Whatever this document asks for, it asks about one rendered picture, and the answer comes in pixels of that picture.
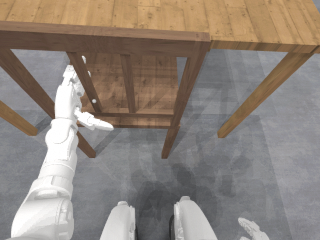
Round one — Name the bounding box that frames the table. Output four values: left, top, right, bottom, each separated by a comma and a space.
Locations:
0, 0, 320, 138

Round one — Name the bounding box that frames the chair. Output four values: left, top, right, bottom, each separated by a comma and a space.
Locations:
0, 20, 211, 159

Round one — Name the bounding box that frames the left robot thigh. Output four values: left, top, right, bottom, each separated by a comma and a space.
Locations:
100, 205, 136, 240

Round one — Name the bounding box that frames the left robot hand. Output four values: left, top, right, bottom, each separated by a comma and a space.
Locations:
54, 56, 114, 131

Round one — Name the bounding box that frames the robot left forearm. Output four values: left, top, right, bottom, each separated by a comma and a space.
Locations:
11, 118, 79, 238

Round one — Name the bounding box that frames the robot left upper arm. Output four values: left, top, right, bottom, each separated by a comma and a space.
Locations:
5, 197, 74, 240

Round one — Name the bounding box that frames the right robot shin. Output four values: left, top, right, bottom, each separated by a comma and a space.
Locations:
174, 196, 190, 240

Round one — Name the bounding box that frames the right robot hand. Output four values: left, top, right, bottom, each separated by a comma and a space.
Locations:
238, 217, 270, 240

